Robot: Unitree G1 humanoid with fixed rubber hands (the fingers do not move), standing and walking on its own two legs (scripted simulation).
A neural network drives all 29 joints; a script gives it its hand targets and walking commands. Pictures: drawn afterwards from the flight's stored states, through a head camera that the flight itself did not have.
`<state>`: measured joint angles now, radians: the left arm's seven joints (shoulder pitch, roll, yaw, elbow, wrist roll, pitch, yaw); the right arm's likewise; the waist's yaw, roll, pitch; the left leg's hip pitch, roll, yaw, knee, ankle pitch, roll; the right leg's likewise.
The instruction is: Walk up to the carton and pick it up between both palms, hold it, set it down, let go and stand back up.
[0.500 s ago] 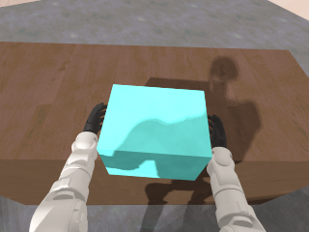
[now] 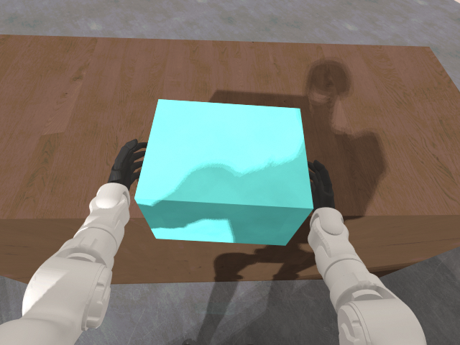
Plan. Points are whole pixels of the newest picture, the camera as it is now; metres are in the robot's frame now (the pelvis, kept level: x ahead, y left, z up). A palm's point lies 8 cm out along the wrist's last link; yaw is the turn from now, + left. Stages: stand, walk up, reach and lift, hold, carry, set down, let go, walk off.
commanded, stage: set down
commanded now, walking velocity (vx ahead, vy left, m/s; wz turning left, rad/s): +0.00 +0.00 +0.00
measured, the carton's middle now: (225, 176) +0.41 +0.01 +0.02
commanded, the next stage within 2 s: none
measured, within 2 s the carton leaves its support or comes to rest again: neither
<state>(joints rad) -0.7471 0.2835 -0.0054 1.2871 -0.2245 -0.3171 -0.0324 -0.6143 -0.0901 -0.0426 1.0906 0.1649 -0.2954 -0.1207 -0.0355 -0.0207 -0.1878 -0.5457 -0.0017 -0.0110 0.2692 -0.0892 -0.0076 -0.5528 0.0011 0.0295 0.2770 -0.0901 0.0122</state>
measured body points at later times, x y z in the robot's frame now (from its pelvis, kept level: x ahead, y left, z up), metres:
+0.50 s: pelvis +0.01 +0.00 +0.00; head +0.07 +0.01 +0.45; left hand +0.47 +0.27 +0.12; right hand +0.46 -0.19 +0.10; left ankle +0.00 +0.12 -0.74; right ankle +0.00 -0.12 -0.74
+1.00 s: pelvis -0.01 +0.01 +0.01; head +0.03 +0.02 +0.46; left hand +0.45 +0.25 +0.14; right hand +0.44 -0.17 +0.14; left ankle +0.00 +0.12 -0.74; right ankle +0.00 -0.12 -0.74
